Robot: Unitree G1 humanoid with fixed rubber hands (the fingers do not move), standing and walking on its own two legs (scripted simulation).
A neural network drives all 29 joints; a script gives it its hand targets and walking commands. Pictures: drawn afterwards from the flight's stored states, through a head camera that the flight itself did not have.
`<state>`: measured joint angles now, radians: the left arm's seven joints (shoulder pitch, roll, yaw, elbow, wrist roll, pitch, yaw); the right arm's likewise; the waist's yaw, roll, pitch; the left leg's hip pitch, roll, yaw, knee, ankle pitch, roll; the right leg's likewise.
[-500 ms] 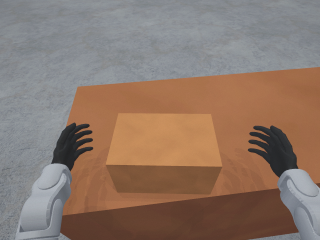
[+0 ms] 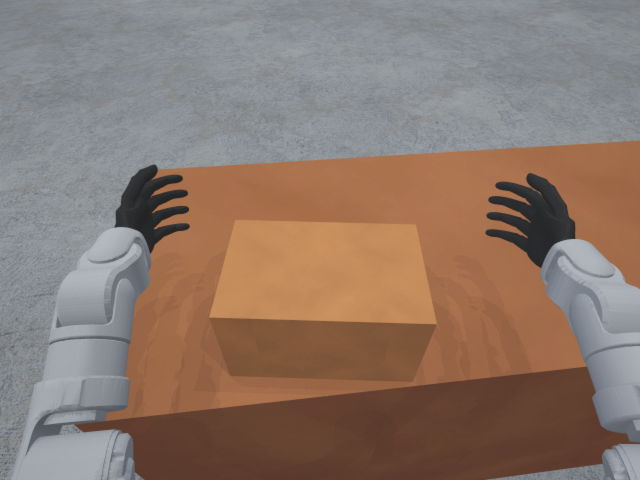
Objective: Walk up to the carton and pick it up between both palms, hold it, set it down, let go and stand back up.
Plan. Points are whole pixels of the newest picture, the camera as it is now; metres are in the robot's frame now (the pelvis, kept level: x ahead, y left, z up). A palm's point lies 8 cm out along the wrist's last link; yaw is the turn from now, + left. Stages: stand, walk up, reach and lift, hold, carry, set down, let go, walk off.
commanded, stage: reach and lift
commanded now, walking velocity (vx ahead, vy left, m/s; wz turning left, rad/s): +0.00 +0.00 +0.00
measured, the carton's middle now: (323, 300) +0.38 +0.03 +0.01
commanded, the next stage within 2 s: none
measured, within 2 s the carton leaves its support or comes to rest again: neither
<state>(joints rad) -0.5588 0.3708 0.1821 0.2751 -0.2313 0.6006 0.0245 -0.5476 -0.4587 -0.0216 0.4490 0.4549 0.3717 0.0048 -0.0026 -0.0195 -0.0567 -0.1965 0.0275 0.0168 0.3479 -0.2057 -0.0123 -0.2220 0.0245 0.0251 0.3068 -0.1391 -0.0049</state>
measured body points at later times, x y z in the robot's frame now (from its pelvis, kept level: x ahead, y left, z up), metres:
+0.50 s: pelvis +0.00 +0.00 +0.00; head +0.03 +0.01 +0.45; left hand +0.39 +0.25 +0.08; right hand +0.41 -0.21 +0.08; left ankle -0.02 +0.12 -0.75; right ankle +0.01 -0.12 -0.75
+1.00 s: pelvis -0.01 +0.00 -0.01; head +0.02 +0.01 +0.44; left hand +0.40 +0.22 +0.06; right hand +0.42 -0.20 +0.07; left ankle -0.02 +0.12 -0.75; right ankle +0.01 -0.12 -0.75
